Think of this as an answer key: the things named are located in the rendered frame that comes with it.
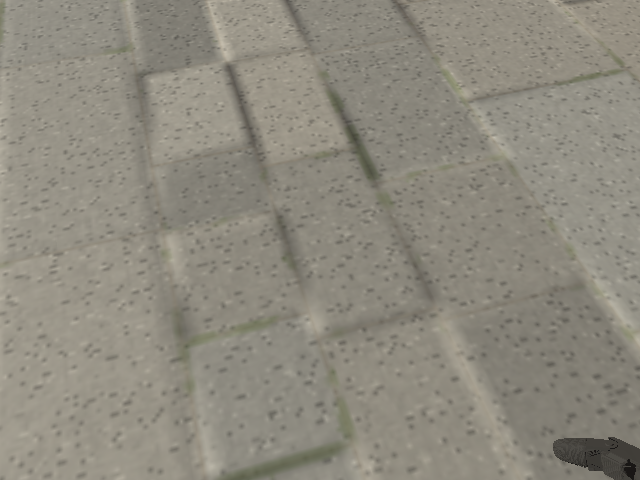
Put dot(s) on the robot right hand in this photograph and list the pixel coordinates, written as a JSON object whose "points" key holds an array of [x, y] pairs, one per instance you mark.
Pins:
{"points": [[616, 458]]}

